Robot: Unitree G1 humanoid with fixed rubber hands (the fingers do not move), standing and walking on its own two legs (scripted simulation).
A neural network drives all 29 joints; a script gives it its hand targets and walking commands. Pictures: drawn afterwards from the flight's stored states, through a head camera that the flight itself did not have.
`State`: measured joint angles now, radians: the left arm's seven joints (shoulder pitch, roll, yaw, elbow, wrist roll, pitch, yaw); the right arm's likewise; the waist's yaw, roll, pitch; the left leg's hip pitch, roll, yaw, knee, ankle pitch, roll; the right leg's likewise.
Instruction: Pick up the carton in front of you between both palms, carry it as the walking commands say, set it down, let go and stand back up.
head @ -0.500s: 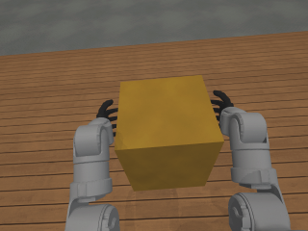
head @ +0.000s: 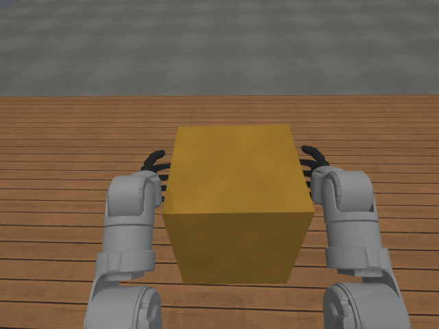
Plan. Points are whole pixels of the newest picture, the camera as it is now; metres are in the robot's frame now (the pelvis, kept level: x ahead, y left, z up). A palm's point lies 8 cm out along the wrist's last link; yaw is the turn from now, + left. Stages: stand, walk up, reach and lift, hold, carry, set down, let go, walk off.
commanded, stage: carry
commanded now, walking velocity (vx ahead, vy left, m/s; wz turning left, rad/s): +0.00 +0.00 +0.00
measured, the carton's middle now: (233, 207) +0.35 +0.00 +0.05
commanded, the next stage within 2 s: none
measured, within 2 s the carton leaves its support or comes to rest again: neither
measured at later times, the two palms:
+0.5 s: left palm (140, 189) +0.34 +0.17 +0.12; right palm (311, 184) +0.34 -0.13 +0.13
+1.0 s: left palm (135, 191) +0.33 +0.17 +0.13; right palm (308, 186) +0.33 -0.13 +0.13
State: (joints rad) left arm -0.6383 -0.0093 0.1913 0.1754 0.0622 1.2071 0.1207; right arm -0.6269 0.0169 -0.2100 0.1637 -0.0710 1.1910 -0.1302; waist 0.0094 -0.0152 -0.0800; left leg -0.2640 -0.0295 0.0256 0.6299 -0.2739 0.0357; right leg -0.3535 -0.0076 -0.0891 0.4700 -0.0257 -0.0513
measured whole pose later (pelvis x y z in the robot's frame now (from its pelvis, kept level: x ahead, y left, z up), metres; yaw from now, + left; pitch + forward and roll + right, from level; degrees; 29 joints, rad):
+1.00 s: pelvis -0.01 +0.02 +0.00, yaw +1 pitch +2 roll +0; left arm -0.66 -0.01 0.20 0.20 0.07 1.22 0.12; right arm -0.66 0.00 -0.21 0.21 -0.06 1.20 -0.13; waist 0.00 -0.01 -0.08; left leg -0.29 -0.05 0.06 0.65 -0.26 0.07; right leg -0.37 -0.05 -0.09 0.47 0.00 -0.02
